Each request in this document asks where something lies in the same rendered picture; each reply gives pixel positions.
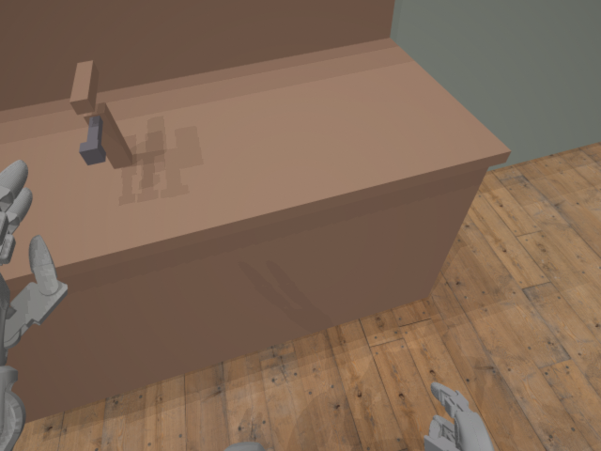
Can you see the tap lever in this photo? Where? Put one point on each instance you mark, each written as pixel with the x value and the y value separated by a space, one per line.
pixel 92 150

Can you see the left robot hand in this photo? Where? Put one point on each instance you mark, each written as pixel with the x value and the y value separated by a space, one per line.
pixel 35 302

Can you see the counter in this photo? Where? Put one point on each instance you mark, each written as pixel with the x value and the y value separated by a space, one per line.
pixel 274 168

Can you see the robot left forearm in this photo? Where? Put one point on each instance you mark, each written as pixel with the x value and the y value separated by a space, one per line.
pixel 12 410

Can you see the right robot hand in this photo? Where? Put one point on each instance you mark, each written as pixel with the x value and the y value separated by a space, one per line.
pixel 467 434

